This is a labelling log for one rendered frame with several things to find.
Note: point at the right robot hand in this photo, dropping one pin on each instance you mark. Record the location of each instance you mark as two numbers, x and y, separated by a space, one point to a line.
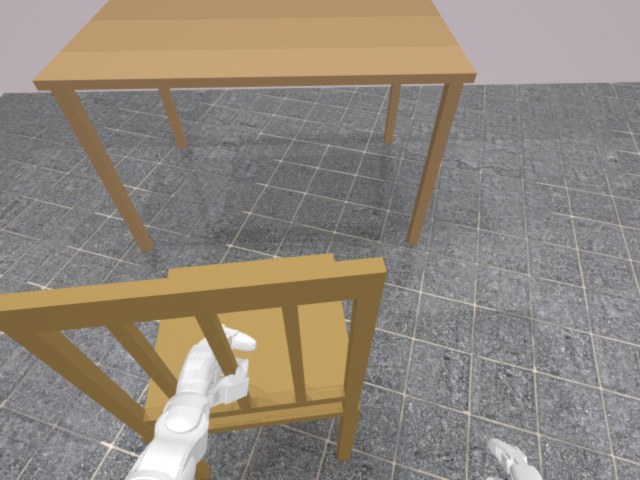
513 461

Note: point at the left robot hand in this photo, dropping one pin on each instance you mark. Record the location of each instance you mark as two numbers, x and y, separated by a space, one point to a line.
201 368

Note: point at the chair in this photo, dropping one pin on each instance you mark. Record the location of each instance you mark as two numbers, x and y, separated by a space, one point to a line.
303 368

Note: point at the left robot forearm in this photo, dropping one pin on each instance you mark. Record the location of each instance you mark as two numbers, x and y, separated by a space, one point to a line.
179 443

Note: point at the table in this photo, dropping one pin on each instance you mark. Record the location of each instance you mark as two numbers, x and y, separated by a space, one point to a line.
163 44

